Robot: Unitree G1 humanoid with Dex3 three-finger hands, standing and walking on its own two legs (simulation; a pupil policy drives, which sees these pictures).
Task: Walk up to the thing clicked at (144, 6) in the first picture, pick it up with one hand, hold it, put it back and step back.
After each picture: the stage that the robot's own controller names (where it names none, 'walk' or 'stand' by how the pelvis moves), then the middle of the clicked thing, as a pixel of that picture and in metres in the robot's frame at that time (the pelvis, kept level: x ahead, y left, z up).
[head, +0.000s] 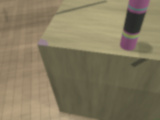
stand; (133, 22) +0.58 -0.15 +0.12
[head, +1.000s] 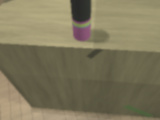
sink last; (81, 8) +0.54 +0.07 +0.16
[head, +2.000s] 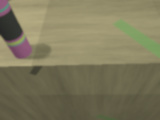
rise first; (8, 26) +0.46 +0.29 +0.17
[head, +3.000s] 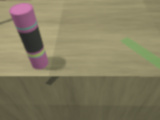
stand; (32, 40) +0.46 +0.24 +0.13
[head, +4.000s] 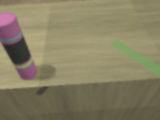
stand; (18, 50) +0.42 +0.26 +0.12
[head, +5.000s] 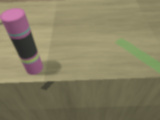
stand; (25, 45) +0.44 +0.24 +0.12
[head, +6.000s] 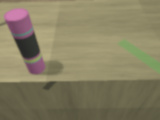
stand; (28, 45) +0.45 +0.24 +0.12
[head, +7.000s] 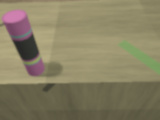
rise first; (27, 47) +0.44 +0.24 +0.12
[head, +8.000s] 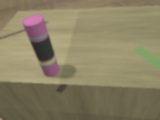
rise first; (43, 49) +0.45 +0.22 +0.12
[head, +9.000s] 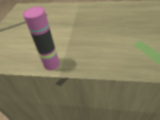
go down; (44, 42) +0.46 +0.22 +0.12
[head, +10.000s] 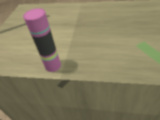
go down; (45, 44) +0.46 +0.22 +0.12
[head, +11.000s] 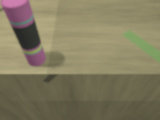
go down; (27, 35) +0.46 +0.20 +0.13
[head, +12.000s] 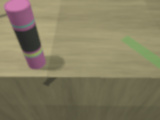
go down; (28, 38) +0.46 +0.21 +0.13
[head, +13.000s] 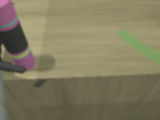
close in; (13, 38) +0.44 +0.23 +0.15
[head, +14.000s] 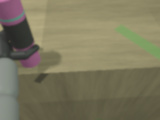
lift; (19, 34) +0.45 +0.21 +0.16
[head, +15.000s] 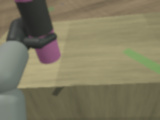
lift; (37, 20) +0.36 +0.14 +0.33
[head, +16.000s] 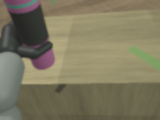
hold; (31, 27) +0.33 +0.16 +0.31
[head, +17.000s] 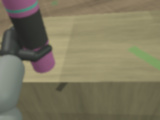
hold; (31, 31) +0.33 +0.17 +0.30
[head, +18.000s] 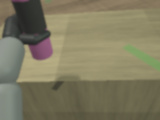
crouch; (31, 18) +0.39 +0.17 +0.30
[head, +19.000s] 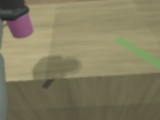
lower; out of the picture +0.47 +0.21 +0.31
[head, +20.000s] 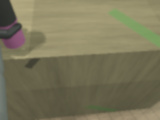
lower; (0, 11) +0.50 +0.23 +0.18
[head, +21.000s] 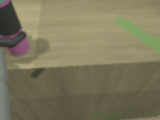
lower; (5, 20) +0.48 +0.23 +0.17
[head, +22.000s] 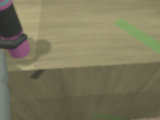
lower; (7, 22) +0.48 +0.23 +0.17
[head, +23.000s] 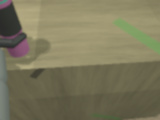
lower; (6, 21) +0.48 +0.23 +0.17
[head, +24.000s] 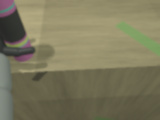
open; (11, 27) +0.46 +0.23 +0.17
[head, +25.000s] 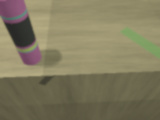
sink last; (21, 32) +0.45 +0.21 +0.16
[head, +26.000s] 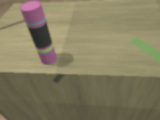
stand; (41, 36) +0.49 +0.23 +0.14
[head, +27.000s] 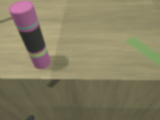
stand; (33, 39) +0.46 +0.22 +0.13
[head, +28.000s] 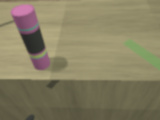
stand; (33, 41) +0.46 +0.23 +0.12
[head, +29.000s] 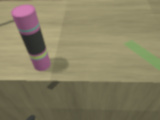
stand; (34, 42) +0.46 +0.23 +0.12
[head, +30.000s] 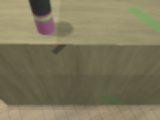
walk; (39, 2) +0.57 +0.18 +0.14
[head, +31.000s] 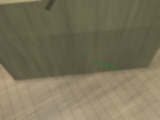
walk; out of the picture +0.84 +0.29 +0.15
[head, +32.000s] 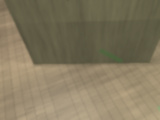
stand; out of the picture +1.15 +0.25 +0.14
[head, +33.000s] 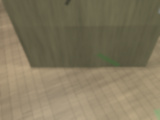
stand; out of the picture +1.14 +0.23 +0.12
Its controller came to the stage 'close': yes
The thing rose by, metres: 0.20
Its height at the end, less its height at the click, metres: +0.00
